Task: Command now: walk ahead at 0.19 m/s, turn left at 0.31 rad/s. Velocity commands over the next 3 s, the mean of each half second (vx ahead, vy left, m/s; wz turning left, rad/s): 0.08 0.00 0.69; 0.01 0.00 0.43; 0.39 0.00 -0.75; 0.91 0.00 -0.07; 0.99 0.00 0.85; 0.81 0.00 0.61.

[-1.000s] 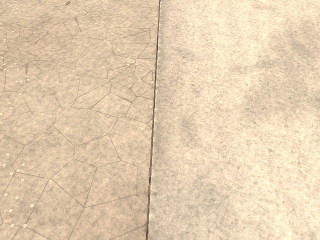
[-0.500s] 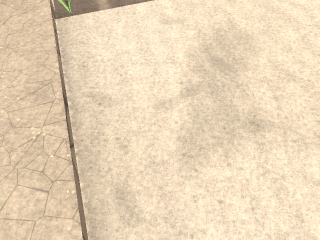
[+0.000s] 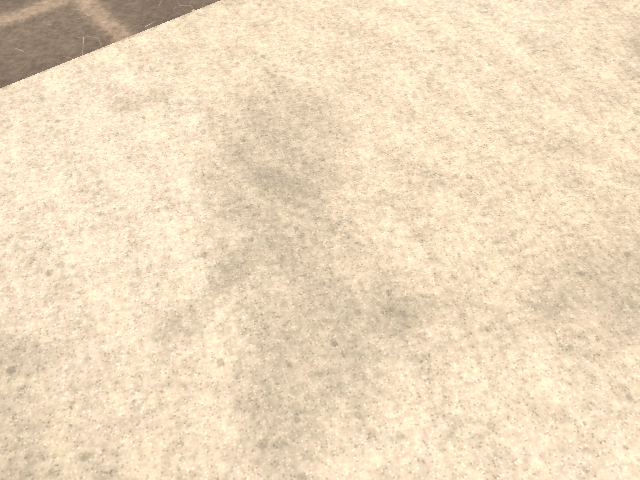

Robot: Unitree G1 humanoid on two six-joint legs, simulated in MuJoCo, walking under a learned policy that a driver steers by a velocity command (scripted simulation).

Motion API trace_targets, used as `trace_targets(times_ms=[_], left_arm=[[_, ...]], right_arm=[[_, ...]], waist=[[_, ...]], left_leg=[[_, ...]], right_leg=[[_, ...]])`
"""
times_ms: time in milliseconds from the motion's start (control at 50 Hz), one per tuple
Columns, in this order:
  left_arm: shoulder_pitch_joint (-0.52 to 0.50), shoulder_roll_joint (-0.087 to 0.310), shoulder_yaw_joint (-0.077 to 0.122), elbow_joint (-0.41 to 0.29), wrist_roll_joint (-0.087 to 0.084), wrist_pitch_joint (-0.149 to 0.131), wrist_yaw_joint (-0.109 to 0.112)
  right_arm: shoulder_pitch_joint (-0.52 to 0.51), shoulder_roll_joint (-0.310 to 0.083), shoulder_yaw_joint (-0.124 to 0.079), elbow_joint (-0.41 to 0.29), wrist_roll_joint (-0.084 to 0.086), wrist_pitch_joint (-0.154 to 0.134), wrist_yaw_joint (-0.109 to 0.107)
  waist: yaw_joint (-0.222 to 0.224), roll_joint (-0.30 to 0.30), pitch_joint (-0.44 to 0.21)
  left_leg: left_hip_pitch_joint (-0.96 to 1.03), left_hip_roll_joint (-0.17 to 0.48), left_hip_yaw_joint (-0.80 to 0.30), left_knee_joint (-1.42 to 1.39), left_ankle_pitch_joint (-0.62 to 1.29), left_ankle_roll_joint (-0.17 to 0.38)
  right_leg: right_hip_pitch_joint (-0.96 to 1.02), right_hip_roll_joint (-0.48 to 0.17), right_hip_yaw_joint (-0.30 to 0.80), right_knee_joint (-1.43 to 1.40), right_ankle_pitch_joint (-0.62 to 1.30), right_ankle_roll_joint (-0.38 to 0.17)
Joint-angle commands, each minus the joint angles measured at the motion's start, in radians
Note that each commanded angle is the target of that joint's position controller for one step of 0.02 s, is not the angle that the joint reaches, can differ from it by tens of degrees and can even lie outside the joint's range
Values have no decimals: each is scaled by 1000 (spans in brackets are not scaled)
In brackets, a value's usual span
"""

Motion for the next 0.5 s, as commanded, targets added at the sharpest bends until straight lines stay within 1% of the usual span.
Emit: trace_targets(times_ms=[20, 40, 60, 80, 100, 120, 140, 160, 180, 220, 240, 260, 280, 300, 320, 340, 360, 380, 400, 420, 440, 460, 480, 500], left_arm=[[29, 51, 19, -124, 11, -2, 9], [33, 34, 14, -126, 8, 0, 16], [11, 27, 11, -135, 8, 2, 22], [-15, 27, 10, -147, 9, 6, 26], [-36, 33, 11, -155, 9, 12, 28], [-59, 44, 13, -162, 5, 19, 27], [-89, 54, 14, -172, 1, 25, 26], [-123, 61, 14, -184, -1, 27, 25], [-149, 66, 14, -193, -4, 25, 22], [-177, 78, 16, -199, -12, 12, 14], [-177, 85, 18, -199, -17, 5, 9], [-162, 93, 22, -193, -21, -3, 4], [-127, 99, 27, -179, -25, -10, 2], [-106, 125, 37, -171, -23, -11, 4], [-105, 189, 47, -181, 17, -5, 7], [-146, 180, 45, -198, 62, -4, 2], [-200, 119, 32, -220, 58, -10, 5], [-246, 79, 21, -230, 37, -9, 11], [-258, 68, 16, -231, 15, -5, 15], [-250, 70, 11, -226, 5, -2, 19], [-232, 76, 8, -221, 8, 1, 22], [-209, 82, 9, -214, 12, 4, 24], [-176, 92, 12, -204, 17, 9, 27], [-142, 104, 17, -193, 19, 13, 31]], right_arm=[[-9, -128, -29, -78, 9, 15, -5], [-8, -137, -35, -80, 10, 24, -8], [4, -157, -44, -81, 10, 35, -13], [21, -179, -55, -80, 11, 48, -21], [31, -200, -66, -83, 15, 62, -29], [32, -213, -73, -91, 23, 75, -37], [32, -219, -78, -100, 28, 87, -44], [38, -217, -81, -104, 32, 96, -50], [50, -215, -84, -107, 33, 103, -55], [82, -209, -88, -111, 29, 115, -60], [92, -207, -90, -115, 28, 120, -61], [94, -205, -93, -122, 29, 123, -61], [84, -198, -90, -130, 34, 125, -60], [115, -167, -81, -131, 42, 127, -57], [137, -130, -71, -147, 52, 128, -59], [170, -176, -84, -161, 49, 116, -52], [178, -259, -106, -143, 35, 113, -44], [200, -275, -112, -120, 32, 125, -43], [215, -249, -106, -107, 25, 138, -47], [223, -219, -96, -109, 20, 147, -45], [213, -202, -88, -123, 22, 150, -40], [183, -187, -79, -145, 28, 149, -38], [141, -172, -69, -168, 33, 146, -36], [103, -163, -62, -189, 33, 143, -34]], waist=[[52, 9, -140], [64, 24, -144], [60, 40, -154], [54, 58, -175], [50, 74, -197], [45, 90, -204], [37, 103, -193], [26, 119, -178], [15, 135, -167], [-3, 159, -160], [-5, 168, -160], [3, 173, -157], [27, 168, -154], [27, 115, -178], [0, -98, -219], [-29, -277, -208], [-44, -222, -167], [-56, -150, -138], [-54, -105, -125], [-46, -100, -103], [-37, -98, -91], [-22, -108, -84], [3, -120, -82], [27, -130, -85]], left_leg=[[235, 245, -418, -140, 222, 211], [196, 221, -384, -136, 226, 192], [158, 200, -370, -137, 225, 184], [138, 188, -377, -138, 183, 182], [119, 179, -392, -143, 77, 174], [95, 170, -409, -158, -57, 160], [70, 162, -426, -174, -181, 147], [55, 155, -447, -186, -275, 137], [53, 150, -465, -191, -331, 130], [85, 147, -501, -178, -355, 123], [104, 147, -523, -167, -355, 116], [111, 142, -544, -152, -356, 105], [90, 119, -540, -121, -363, 84], [32, 66, -492, -27, -495, 45], [-132, -37, -320, 188, -610, -5], [-219, -68, -177, 463, -621, -45], [-224, 4, -136, 619, -539, -83], [-212, 27, -103, 681, -466, -99], [-221, 37, -81, 758, -409, -112], [-242, 45, -58, 848, -386, -126], [-257, 65, -22, 896, -367, -141], [-281, 91, 9, 875, -343, -155], [-312, 117, 28, 825, -320, -168], [-333, 139, 39, 780, -311, -181]], right_leg=[[-171, -57, 5, -97, 47, 10], [-145, -61, -6, -200, 35, 9], [-109, -49, -23, -289, 32, 13], [-80, -36, -29, -352, 44, 20], [-48, -28, -23, -397, 74, 23], [-24, -23, -14, -439, 114, 25], [-7, -19, -6, -484, 149, 26], [3, -16, 3, -526, 175, 26], [15, -12, 10, -567, 189, 27], [44, -5, 23, -655, 196, 23], [70, -6, 29, -713, 198, 15], [114, -12, 34, -790, 215, 2], [197, -33, 24, -905, 281, -16], [318, -121, 53, -989, 319, -55], [428, -335, 266, -1013, 335, -179], [351, -491, 426, -1051, 424, -277], [290, -485, 367, -1050, 470, -288], [253, -414, 243, -1026, 448, -247], [249, -361, 171, -1010, 427, -216], [233, -350, 124, -1005, 485, -218], [224, -343, 77, -1007, 546, -230], [243, -334, 37, -1010, 575, -238], [286, -332, 12, -1011, 591, -247], [331, -340, 1, -1010, 608, -256]])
